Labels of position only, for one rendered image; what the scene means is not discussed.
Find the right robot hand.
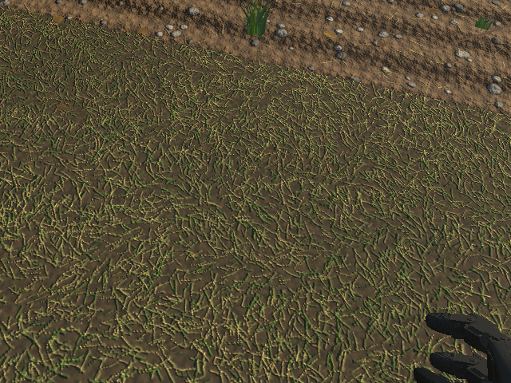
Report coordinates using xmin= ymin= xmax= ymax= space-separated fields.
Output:
xmin=414 ymin=313 xmax=511 ymax=383

